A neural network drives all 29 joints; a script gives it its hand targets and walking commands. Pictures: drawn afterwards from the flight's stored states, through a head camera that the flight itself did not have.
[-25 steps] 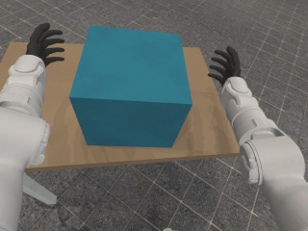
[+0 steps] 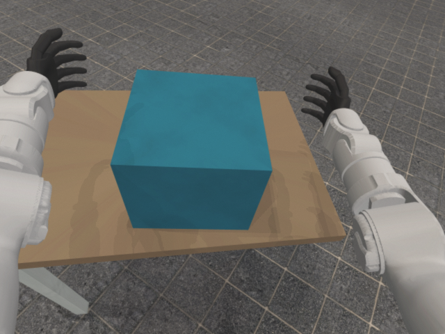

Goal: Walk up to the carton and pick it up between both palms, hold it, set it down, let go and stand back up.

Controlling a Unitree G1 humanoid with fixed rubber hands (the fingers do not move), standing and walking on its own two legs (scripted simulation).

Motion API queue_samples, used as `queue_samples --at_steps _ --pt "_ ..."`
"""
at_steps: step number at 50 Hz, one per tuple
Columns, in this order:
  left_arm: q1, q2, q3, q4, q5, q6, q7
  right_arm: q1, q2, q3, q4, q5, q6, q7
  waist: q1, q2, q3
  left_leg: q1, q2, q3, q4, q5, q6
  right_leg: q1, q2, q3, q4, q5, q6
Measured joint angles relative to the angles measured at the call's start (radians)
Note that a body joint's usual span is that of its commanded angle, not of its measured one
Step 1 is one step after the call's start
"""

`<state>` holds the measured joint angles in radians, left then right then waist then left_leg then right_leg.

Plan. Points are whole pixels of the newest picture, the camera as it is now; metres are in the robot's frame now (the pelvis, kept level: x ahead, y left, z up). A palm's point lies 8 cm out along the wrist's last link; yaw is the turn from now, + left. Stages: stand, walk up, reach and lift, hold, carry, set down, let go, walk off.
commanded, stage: set down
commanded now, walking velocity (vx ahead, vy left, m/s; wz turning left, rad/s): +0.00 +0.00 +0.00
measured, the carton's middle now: (194, 152) +0.49 -0.01 +0.00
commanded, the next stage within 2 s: none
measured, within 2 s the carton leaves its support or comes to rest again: neither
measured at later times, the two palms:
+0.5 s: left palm (44, 133) +0.44 +0.23 +0.14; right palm (321, 157) +0.37 -0.23 +0.11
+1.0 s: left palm (39, 179) +0.38 +0.25 +0.09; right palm (317, 194) +0.32 -0.22 +0.07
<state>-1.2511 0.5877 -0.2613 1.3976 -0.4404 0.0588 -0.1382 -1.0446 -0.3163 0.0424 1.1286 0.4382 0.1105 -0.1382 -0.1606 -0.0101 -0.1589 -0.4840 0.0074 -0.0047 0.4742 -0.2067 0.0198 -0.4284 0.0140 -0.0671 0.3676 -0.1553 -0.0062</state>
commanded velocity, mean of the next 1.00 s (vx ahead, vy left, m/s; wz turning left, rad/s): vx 0.00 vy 0.00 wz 0.00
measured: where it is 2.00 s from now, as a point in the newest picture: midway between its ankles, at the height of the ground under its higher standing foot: outside the picture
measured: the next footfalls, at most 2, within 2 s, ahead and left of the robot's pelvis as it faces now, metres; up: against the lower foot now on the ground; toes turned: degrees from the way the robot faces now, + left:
none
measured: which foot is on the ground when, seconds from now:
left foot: down 0.00-1.00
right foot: down 0.00-1.00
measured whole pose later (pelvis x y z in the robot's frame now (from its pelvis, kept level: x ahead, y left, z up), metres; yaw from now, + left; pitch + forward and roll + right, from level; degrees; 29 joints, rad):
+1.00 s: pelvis +0.00 +0.01 +0.00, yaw -2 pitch +0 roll -1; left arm -0.58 0.48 -0.04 0.89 -0.33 0.02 -0.16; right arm -0.39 -0.20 0.02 0.63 0.35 0.04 -0.19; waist -0.05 -0.02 -0.01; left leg -0.21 0.00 0.03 0.43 -0.22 0.03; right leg -0.17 0.01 -0.03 0.34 -0.17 0.00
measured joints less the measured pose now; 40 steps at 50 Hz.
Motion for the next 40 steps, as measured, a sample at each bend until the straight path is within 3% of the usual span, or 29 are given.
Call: queue_samples --at_steps 11,23,27,33,40 --pt "0.103 -0.027 0.011 0.016 0.004 -0.054 -0.007 0.084 0.006 0.034 -0.059 0.01 -0.003 -0.007 -0.004 -0.016 0.018 0.048 -0.004 0.01 -0.025 0.022 0.002 0.034 -0.004 0.011 -0.003 0.013 0.0" --pt "0.227 -0.048 0.037 -0.053 -0.017 -0.114 0.002 0.254 0.077 -0.018 -0.171 -0.076 -0.047 -0.03 0.036 0.001 0.022 0.026 -0.012 0.011 -0.002 0.022 0.008 0.006 -0.012 0.014 0.031 0.009 0.005" --pt "0.27 -0.056 0.057 -0.094 -0.003 -0.11 -0.002 0.277 0.084 -0.033 -0.194 -0.097 -0.055 -0.041 0.041 0.002 0.029 0.047 -0.011 0.012 0.004 0.013 0.01 0.031 -0.011 0.015 0.027 0.005 0.007" --pt "0.367 -0.075 0.113 -0.194 0.054 -0.089 -0.016 0.331 0.072 -0.013 -0.212 -0.066 -0.06 -0.047 0.048 -0.01 0.063 0.134 -0.007 0.017 -0.008 -0.002 0.01 0.124 -0.005 0.022 -0.001 0.002 0.009" --pt "0.505 -0.097 0.18 -0.338 0.107 -0.056 -0.021 0.47 0.068 0.003 -0.299 -0.038 -0.064 -0.042 0.077 -0.014 0.11 0.227 -0.002 0.028 -0.024 -0.016 0.01 0.214 0.0 0.036 -0.023 -0.003 0.009"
